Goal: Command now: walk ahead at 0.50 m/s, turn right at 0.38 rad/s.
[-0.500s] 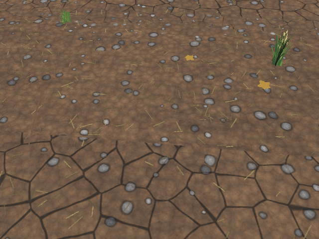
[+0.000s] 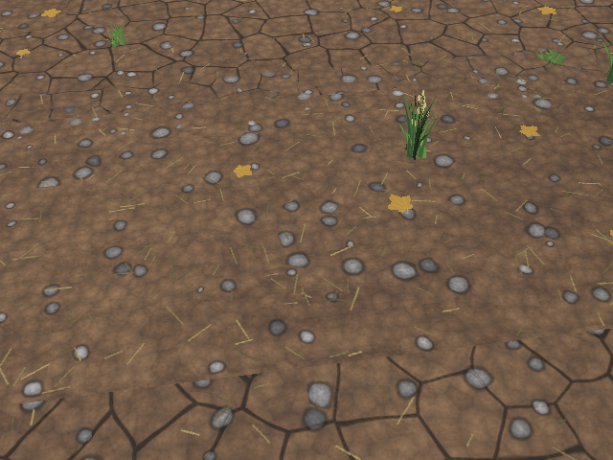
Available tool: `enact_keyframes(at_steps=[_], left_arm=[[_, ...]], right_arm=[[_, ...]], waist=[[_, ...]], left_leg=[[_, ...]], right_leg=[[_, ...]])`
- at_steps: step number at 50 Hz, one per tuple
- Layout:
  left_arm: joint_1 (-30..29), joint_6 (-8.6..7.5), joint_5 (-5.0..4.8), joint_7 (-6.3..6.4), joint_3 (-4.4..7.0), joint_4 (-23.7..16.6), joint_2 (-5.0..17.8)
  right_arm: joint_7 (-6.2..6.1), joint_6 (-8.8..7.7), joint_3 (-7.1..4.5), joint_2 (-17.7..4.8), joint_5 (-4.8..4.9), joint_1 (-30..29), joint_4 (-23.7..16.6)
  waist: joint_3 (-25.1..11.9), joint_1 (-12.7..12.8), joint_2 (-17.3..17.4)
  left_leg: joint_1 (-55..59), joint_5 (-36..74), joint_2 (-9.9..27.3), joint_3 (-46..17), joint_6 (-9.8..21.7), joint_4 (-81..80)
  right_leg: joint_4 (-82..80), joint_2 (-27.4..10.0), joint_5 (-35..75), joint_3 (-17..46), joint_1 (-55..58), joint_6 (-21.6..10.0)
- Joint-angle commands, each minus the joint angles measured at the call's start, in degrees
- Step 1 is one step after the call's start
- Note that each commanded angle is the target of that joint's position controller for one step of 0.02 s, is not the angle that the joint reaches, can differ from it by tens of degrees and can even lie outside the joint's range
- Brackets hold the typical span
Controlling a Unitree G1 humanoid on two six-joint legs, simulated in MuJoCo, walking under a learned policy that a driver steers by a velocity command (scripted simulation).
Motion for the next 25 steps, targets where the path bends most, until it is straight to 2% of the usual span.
enact_keyframes(at_steps=[1,2,3,4,5,6,7,8,9,10,11,12,13,14,15,16,17,18,19,20,21,22,23,24,25], left_arm=[[-3.8,0.1,1.17,0.19,-1.04,-3.6,1.4],[-4.1,-0.74,1.9,2.32,-2.2,-5.4,-0.5],[-3.0,-0.93,1.81,3.17,-1.75,-5.7,2.1],[-2.8,-0.71,2.46,3.15,-1.61,-5.4,4.3],[0.6,-0.41,2.1,2.67,-1.52,-4.6,5.8],[4.6,-0.46,1.98,1.98,-2.25,-3.3,4.4],[8.1,-0.76,1.07,1.38,-2.64,-2.3,3.9],[10.7,-0.77,0.53,1.28,-3.06,-1.5,3.5],[2.9,1.65,-7.84,5.09,0.34,-4.3,7.1],[4.2,3.36,-7.39,6.72,0.56,-3.6,8.2],[7.3,4.76,-6.52,7.25,1.01,-2.0,7.0],[9.4,6.13,-5.74,6.84,0.86,-1.1,5.5],[8.9,6.29,-4.52,5.95,0.62,-0.6,3.6],[8.1,5.05,-3.6,4.4,0.71,-0.1,1.3],[13.0,4.26,-6.27,3.68,-0.94,-1.7,-0.6],[11.3,2.77,-6.73,3.35,-0.9,-4.5,4.0],[3.6,1.78,-9.09,3.39,-1.37,-9.1,3.7],[-4.8,2.33,-7.94,5.11,-0.61,-10.4,5.4],[-7.5,3.25,-7.46,6.13,-0.42,-11.0,5.2],[-9.4,4.13,-6.25,6.28,-0.13,-10.9,5.2],[-11.2,4.62,-5.04,5.9,0.02,-11.6,4.1],[-10.1,4.71,-4.17,5.88,-0.03,-11.7,3.0],[-10.1,4.21,-2.72,5.93,0.45,-11.8,3.3],[-11.2,3.82,-2.18,5.52,0.25,-11.9,2.4],[-12.9,3.68,-2.68,4.98,0.06,-12.5,1.8]], right_arm=[[0.82,1.53,1.67,3.1,-1.94,6.3,-1.5],[1.55,0.71,1.72,1.0,-2.34,4.3,-2.4],[1.6,0.13,1.54,0.3,-0.87,2.5,-3.4],[1.66,0.02,2.24,1.0,0.37,1.7,-4.3],[1.5,0.31,2.18,0.4,0.66,1.0,-4.4],[1.2,0.93,2.24,-0.3,0.01,-0.8,-5.4],[1.01,1.61,2.14,-1.4,-0.69,-2.9,-6.0],[1.01,2.14,2.14,-2.5,-1.13,-6.5,-6.8],[0.51,-0.09,0.19,-5.0,10.77,-14.9,-10.0],[0.84,-1.05,0.75,-4.1,11.67,-15.3,-9.4],[1.38,-1.71,0.9,-3.3,10.25,-13.6,-8.1],[1.79,-2.0,0.66,-2.1,8.34,-6.9,-5.3],[1.76,-1.48,-0.71,-3.3,6.85,6.7,-0.5],[1.6,-0.61,-1.77,-4.5,6.24,24.3,5.1],[1.6,-0.58,-2.07,-8.3,6.71,29.4,7.4],[1.33,0.49,-2.41,-8.5,7.95,28.2,6.0],[0.22,1.09,-4.32,-15.1,8.19,28.2,8.7],[-0.99,1.44,-2.55,-8.8,6.25,20.2,6.3],[-1.64,1.05,-1.63,-7.6,5.18,14.4,5.3],[-1.64,-0.54,0.31,-2.8,5.01,9.6,5.1],[-1.49,-1.08,1.34,-1.3,4.88,4.5,4.7],[-1.65,-0.76,1.24,-2.3,4.45,2.3,4.5],[-2.1,-0.73,0.48,-4.8,4.03,3.8,4.5],[-2.74,-0.78,0.17,-6.0,4.49,6.0,5.0],[-3.13,-0.78,-0.11,-6.9,5.59,7.6,5.4]], waist=[[3.8,-5.3,-4.1],[2.4,-3.4,-2.1],[0.6,-1.5,-0.9],[1.3,-1.6,-1.7],[3.0,-0.8,-1.9],[4.5,-0.3,-2.0],[7.0,0.5,-1.7],[8.5,2.8,-1.4],[6.8,4.7,-0.5],[6.0,6.1,-0.2],[4.5,7.0,-1.0],[1.8,5.5,-1.4],[-2.8,0.1,-1.8],[-9.8,-7.2,3.5],[-18.1,-7.4,13.8],[-23.5,-8.8,12.8],[-21.4,-8.5,15.5],[-15.5,-7.0,-1.1],[-9.9,-4.4,-2.2],[-2.4,-1.3,-5.3],[3.9,1.3,-3.1],[6.1,2.8,0.6],[4.2,1.6,3.8],[1.4,0.8,4.3],[-0.6,0.2,4.3]], left_leg=[[4.0,20.7,1.4,0.3,1.1,-6.8],[1.4,38.5,2.2,-2.9,0.7,-16.6],[6.7,48.9,0.6,0.3,0.0,-24.2],[13.6,55.7,0.6,1.5,-0.8,-28.0],[17.2,52.7,-0.2,4.2,-2.6,-28.7],[17.2,48.1,0.5,4.3,-3.5,-28.8],[13.6,43.6,1.6,3.4,-4.0,-31.8],[7.5,42.2,3.1,1.0,-3.8,-37.3],[-1.2,37.6,0.1,-2.6,-3.1,-47.2],[-3.5,42.4,2.1,-4.3,-2.6,-53.6],[-1.2,48.4,3.3,-3.3,-1.7,-58.0],[7.8,52.6,2.6,-0.1,-0.8,-60.0],[23.3,54.4,2.1,2.8,0.5,-54.6],[47.4,64.1,7.3,-1.9,3.8,-43.7],[69.0,63.1,17.1,-9.9,9.8,-26.4],[68.4,43.3,18.4,-17.0,12.4,-28.8],[66.8,6.5,24.9,-31.0,20.3,-41.2],[53.6,-10.2,24.0,-35.1,17.4,-51.4],[41.5,-8.2,25.4,-38.0,18.4,-53.3],[28.8,-3.7,22.3,-32.8,14.7,-53.4],[15.2,4.9,17.6,-23.9,12.2,-53.5],[2.9,8.3,10.3,-11.9,9.6,-56.2],[-0.7,15.8,6.0,-6.5,9.4,-57.0],[-1.5,20.7,4.7,-3.4,9.1,-56.9],[-0.1,23.0,4.9,-2.4,9.3,-57.0]], right_leg=[[-10.1,-9.6,7.6,10.0,-19.5,-9.8],[-5.9,-6.9,5.1,8.8,-17.4,-7.9],[-4.3,-4.5,2.8,6.1,-20.8,-6.9],[-1.6,-3.9,-3.0,5.6,-27.2,-5.9],[-0.6,-4.3,-7.0,6.7,-29.9,-6.7],[1.0,-5.8,-10.3,9.9,-29.2,-7.5],[2.9,-7.7,-12.5,14.0,-24.4,-8.8],[5.8,-9.8,-14.7,17.9,-16.5,-9.4],[9.6,-9.0,-1.7,19.8,-5.4,-7.9],[15.0,-9.6,2.9,20.1,2.5,-7.0],[19.9,-8.9,6.0,17.9,5.1,-6.1],[27.3,-7.0,10.0,14.8,3.0,-5.4],[39.3,-4.2,9.1,11.1,-4.8,-4.4],[60.4,0.9,-10.9,7.3,-24.4,-1.7],[84.9,1.8,-31.2,7.7,-45.9,0.5],[84.6,-2.6,-25.3,10.3,-52.3,0.2],[85.2,-4.1,-18.0,6.5,-62.5,1.8],[80.9,-7.7,-8.3,2.2,-61.7,2.6],[78.8,-8.8,-4.6,2.4,-57.3,3.7],[66.0,-11.5,3.8,6.8,-54.3,3.1],[54.5,-12.9,7.4,7.5,-48.6,4.1],[41.0,-12.5,9.6,4.3,-37.1,4.9],[31.5,-11.2,16.2,1.6,-28.5,6.0],[22.7,-10.7,22.3,0.4,-21.0,6.4],[16.0,-9.8,26.4,0.2,-16.6,6.8]])
Keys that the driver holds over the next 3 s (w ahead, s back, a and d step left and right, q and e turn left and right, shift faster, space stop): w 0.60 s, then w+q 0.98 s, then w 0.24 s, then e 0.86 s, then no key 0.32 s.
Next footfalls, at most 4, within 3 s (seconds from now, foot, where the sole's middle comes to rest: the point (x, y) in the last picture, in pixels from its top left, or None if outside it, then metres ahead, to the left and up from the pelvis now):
0.26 left None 0.33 0.14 -0.93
0.70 right None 0.55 -0.13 -0.93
1.26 left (291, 377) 0.81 0.13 -0.93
1.72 right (322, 279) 1.14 0.05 -0.93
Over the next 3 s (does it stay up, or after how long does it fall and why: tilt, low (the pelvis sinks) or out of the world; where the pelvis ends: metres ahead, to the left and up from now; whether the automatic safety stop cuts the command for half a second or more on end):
stays up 1.15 0.12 -0.16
